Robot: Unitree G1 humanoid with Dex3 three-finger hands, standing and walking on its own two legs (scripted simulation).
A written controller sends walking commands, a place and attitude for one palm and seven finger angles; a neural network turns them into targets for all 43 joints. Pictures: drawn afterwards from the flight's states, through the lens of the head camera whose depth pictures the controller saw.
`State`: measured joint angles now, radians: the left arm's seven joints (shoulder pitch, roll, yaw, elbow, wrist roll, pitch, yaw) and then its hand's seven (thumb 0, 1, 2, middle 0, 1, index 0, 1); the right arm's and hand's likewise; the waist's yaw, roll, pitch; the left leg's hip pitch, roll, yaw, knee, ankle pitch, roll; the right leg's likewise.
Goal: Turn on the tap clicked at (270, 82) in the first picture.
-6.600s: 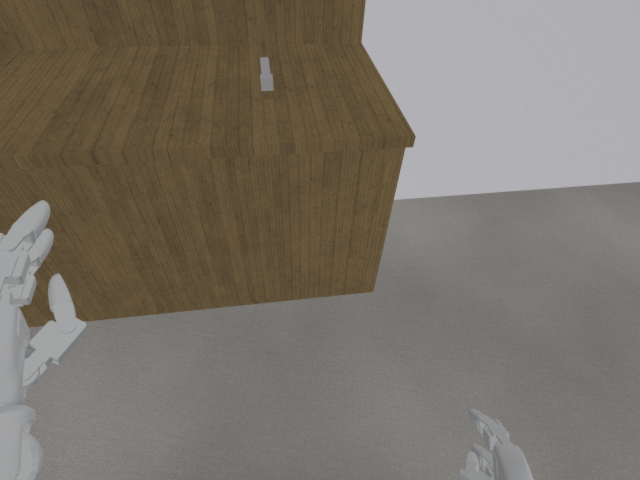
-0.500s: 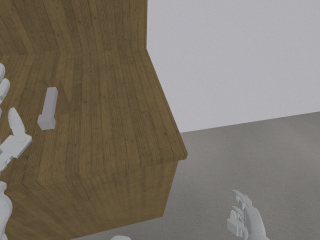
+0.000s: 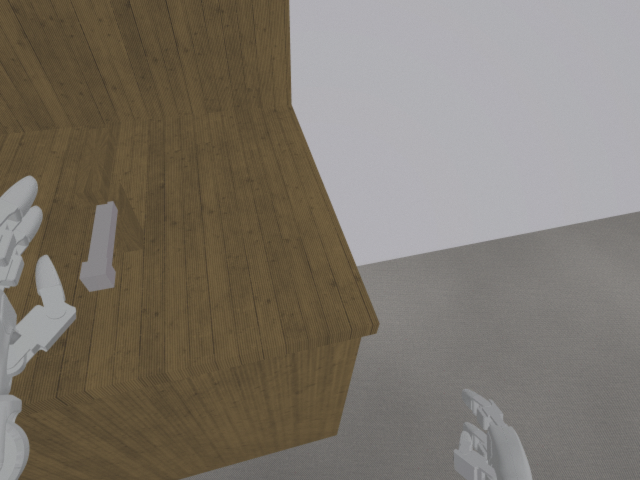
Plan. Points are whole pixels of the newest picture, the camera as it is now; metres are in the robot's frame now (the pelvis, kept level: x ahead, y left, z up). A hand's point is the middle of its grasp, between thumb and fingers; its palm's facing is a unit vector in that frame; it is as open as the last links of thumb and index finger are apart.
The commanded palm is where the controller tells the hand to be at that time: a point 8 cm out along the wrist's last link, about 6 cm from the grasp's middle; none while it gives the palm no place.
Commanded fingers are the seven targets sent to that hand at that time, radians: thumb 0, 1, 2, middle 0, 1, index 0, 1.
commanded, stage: come to a stop and stand still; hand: left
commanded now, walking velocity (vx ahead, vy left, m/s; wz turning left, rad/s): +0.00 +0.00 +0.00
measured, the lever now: (98, 275) +0.32 +0.30 +0.09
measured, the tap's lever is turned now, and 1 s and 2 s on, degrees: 0 0 0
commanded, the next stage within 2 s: look again from close up in 1.04 s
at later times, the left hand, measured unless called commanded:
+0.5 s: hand (20, 311) +0.22 +0.29 +0.17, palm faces +0.41 -0.83 -0.38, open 7.4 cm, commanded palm +0.15 +0.30 +0.18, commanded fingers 0.00 0.90 0.90 -0.20 -0.30 -0.20 -0.30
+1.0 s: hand (32, 284) +0.24 +0.29 +0.17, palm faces +0.39 -0.85 -0.35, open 7.4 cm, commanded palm +0.19 +0.32 +0.18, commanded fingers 0.00 0.90 0.90 -0.20 -0.30 -0.20 -0.30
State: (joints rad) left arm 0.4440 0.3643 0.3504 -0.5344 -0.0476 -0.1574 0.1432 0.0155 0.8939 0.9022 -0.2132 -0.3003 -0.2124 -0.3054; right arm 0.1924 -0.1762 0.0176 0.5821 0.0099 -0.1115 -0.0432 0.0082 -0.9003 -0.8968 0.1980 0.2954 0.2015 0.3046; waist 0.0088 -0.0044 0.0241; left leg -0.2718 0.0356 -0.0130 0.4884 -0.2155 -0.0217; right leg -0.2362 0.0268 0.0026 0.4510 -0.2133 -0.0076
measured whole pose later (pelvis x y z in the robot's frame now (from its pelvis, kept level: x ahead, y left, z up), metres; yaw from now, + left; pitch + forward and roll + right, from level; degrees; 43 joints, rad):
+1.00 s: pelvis +0.02 +0.04 +0.00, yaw +0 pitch -1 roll -2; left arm 0.42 0.37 0.37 -0.54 -0.04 -0.23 0.11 0.01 0.89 0.90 -0.21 -0.30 -0.21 -0.31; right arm 0.16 -0.18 0.00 0.56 0.02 -0.12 -0.01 0.01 -0.90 -0.90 0.20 0.30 0.20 0.30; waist 0.03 -0.04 0.07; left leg -0.22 -0.02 0.01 0.49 -0.25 0.04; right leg -0.16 -0.02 0.03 0.39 -0.22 0.05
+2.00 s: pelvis -0.04 -0.01 -0.01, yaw -1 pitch +1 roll -1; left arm 0.49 0.38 0.40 -0.60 -0.06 -0.26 0.08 0.01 0.89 0.90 -0.22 -0.30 -0.22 -0.31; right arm 0.17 -0.18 -0.03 0.55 0.00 -0.10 -0.01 0.01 -0.90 -0.90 0.20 0.30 0.20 0.30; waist 0.01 0.01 0.10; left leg -0.40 0.04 -0.02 0.66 -0.30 -0.01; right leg -0.35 0.06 0.01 0.53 -0.19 -0.03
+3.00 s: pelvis -0.19 -0.08 -0.01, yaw -1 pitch -1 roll -1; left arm 0.52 0.40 0.44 -0.48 -0.06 -0.25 0.10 0.01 0.89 0.90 -0.22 -0.30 -0.22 -0.31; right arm 0.23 -0.19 -0.03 0.61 0.04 -0.04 0.01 0.01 -0.90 -0.90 0.20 0.30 0.20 0.30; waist -0.01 0.05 0.05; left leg -0.43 -0.03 -0.04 1.01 -0.39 0.01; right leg -0.30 0.03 -0.05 0.60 -0.29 -0.05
